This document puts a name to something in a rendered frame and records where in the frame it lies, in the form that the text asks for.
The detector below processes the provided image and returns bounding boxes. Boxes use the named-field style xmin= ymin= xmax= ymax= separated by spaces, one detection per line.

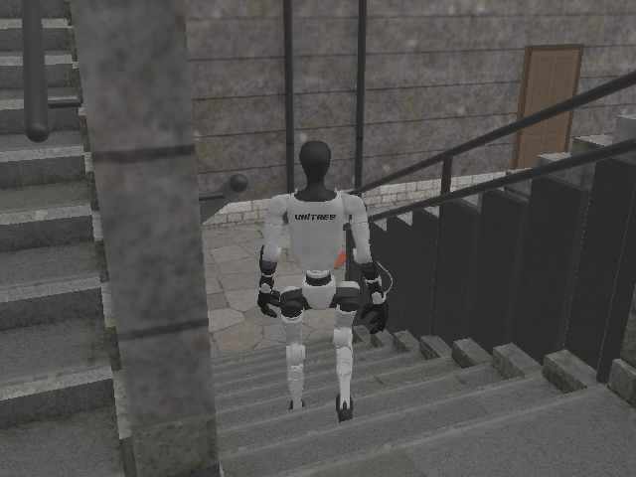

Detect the left robot hand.
xmin=257 ymin=289 xmax=280 ymax=318

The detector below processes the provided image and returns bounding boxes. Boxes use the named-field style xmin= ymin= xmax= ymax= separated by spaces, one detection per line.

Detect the robot left forearm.
xmin=258 ymin=245 xmax=277 ymax=293

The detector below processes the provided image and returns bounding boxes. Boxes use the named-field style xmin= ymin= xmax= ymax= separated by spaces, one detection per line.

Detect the robot right forearm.
xmin=360 ymin=245 xmax=386 ymax=304

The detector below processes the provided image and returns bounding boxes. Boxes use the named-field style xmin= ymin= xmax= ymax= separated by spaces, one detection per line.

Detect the right robot hand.
xmin=361 ymin=300 xmax=389 ymax=334

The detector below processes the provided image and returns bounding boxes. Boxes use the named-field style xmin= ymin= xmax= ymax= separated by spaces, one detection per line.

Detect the humanoid robot head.
xmin=294 ymin=140 xmax=337 ymax=202

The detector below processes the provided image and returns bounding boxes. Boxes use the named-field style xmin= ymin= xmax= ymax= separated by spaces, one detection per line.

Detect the left robot upper arm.
xmin=262 ymin=194 xmax=290 ymax=262

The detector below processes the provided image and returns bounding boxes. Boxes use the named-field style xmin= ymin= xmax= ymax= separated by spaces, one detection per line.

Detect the robot left foot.
xmin=289 ymin=400 xmax=305 ymax=410

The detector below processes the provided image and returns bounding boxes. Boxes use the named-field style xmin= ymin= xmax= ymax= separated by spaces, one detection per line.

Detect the right robot upper arm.
xmin=341 ymin=194 xmax=373 ymax=264

